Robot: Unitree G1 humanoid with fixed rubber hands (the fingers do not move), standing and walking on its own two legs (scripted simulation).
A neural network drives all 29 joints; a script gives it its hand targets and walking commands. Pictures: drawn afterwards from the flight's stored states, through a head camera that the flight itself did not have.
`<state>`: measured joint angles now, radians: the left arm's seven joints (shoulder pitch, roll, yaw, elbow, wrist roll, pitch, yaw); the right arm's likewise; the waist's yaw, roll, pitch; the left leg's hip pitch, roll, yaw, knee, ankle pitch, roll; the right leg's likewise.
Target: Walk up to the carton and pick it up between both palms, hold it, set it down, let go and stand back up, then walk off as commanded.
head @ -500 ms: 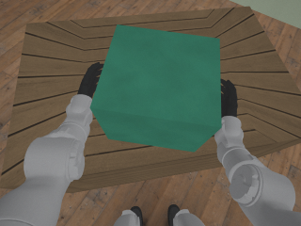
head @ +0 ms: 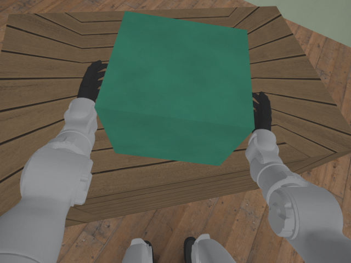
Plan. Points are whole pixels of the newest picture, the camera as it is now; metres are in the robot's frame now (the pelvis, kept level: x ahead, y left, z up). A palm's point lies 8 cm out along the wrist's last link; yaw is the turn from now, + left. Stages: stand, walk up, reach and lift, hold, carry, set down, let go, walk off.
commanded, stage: set down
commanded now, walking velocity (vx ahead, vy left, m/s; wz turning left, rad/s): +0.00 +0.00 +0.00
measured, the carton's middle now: (176, 95) +0.52 -0.03 -0.01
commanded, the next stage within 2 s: none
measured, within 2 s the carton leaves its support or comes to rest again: neither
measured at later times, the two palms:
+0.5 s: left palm (71, 99) +0.48 +0.21 +0.04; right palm (269, 133) +0.39 -0.24 +0.00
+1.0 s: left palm (45, 143) +0.39 +0.25 +0.02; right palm (274, 160) +0.32 -0.22 +0.01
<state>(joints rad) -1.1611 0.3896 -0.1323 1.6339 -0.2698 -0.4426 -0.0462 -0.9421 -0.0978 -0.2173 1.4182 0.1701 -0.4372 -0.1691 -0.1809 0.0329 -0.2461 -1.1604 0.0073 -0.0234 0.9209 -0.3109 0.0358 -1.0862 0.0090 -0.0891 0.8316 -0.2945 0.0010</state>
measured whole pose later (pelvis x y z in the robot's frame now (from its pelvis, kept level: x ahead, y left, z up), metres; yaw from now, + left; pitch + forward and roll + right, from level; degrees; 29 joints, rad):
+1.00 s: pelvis -0.01 +0.00 +0.01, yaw -1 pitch +19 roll -4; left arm -0.64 0.48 -0.12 1.15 -0.31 -0.32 -0.13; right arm -0.46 -0.16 0.00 0.95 0.31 -0.33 -0.16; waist -0.09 0.01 -0.20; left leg -0.94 0.00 -0.03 0.95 -0.35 0.04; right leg -0.88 0.02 -0.06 0.87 -0.32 0.01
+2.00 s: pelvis +0.02 +0.01 +0.05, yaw -2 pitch -3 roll -3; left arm 0.03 0.46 -0.07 0.67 -0.35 -0.36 -0.17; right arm 0.10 -0.08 0.03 0.64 0.24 -0.47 -0.18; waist 0.00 -0.01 0.06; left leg -0.29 0.00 0.01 0.68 -0.35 0.05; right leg -0.24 0.03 0.00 0.57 -0.28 0.02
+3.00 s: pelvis +0.04 -0.03 +0.06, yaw +0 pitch -4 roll -1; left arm 0.13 0.39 -0.03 0.70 -0.22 -0.24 -0.15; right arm 0.22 -0.07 0.04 0.69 0.13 -0.37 -0.14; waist 0.03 -0.03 0.10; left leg -0.17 0.02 -0.02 0.55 -0.30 0.00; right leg -0.14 0.05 -0.03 0.48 -0.27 -0.03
